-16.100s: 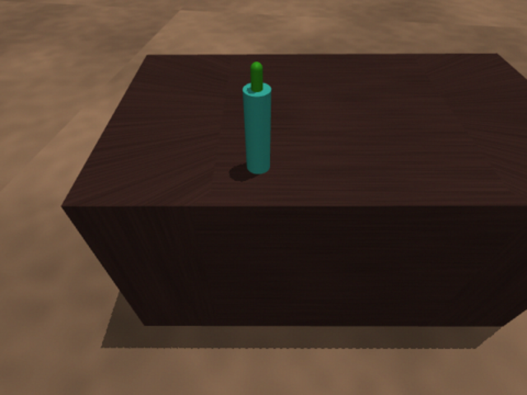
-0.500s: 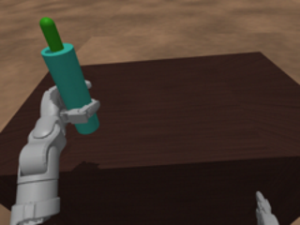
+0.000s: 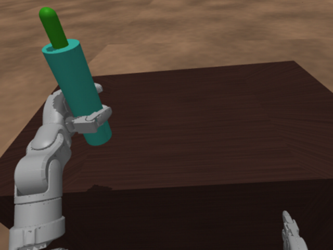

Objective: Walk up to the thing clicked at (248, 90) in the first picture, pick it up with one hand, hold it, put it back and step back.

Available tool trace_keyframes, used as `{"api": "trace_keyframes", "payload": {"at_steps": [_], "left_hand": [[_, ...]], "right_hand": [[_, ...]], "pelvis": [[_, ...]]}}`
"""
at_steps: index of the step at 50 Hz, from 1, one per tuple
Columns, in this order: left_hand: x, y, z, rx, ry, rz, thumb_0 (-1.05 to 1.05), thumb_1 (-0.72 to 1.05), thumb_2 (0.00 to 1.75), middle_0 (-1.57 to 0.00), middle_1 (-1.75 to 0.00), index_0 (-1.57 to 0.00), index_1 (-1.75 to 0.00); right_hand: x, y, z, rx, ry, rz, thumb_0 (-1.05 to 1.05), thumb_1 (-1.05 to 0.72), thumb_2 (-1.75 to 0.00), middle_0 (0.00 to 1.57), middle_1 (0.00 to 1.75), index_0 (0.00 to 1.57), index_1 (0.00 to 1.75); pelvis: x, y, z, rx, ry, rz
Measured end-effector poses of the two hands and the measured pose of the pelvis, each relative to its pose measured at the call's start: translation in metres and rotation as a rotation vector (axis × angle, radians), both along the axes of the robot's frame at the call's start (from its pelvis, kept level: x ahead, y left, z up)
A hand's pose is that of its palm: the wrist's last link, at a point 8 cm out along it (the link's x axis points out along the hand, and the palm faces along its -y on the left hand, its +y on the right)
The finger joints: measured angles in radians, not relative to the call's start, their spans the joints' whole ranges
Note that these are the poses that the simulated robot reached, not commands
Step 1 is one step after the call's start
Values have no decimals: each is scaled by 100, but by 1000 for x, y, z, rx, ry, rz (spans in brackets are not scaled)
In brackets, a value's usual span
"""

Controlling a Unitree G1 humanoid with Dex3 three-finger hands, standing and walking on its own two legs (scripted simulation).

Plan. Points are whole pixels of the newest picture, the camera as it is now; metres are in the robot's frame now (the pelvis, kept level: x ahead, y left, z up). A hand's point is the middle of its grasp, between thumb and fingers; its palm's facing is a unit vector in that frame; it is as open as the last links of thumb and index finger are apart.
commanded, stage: hold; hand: left
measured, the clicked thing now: (78, 86) +0.34 +0.17 +0.30
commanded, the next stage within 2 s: none
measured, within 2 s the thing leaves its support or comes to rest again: neither
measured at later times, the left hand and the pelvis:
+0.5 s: hand (90, 114) +0.34 +0.17 +0.23, palm faces +0.16 -0.99 -0.01, open 8.1 cm; pelvis +0.00 +0.00 +0.00, yaw +0 degrees
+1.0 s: hand (89, 117) +0.33 +0.17 +0.23, palm faces +0.15 -0.99 -0.02, open 8.1 cm; pelvis +0.00 +0.00 +0.00, yaw +0 degrees
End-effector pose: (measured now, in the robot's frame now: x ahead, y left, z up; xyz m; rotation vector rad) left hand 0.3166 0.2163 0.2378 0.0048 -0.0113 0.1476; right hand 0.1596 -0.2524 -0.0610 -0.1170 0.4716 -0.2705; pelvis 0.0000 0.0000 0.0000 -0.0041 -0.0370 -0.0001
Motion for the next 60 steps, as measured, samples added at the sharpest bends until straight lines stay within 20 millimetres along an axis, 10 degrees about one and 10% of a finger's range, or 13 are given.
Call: {"api": "trace_keyframes", "payload": {"at_steps": [60], "left_hand": [[-15,-1,-10,4,26,2,2,-15,108,-81,-103,-85,-102]], "right_hand": [[0,3,-5,10,6,9,-1,52,-6,5,5,5,5]], "pelvis": [[-2,-2,-1,2,1,0]]}}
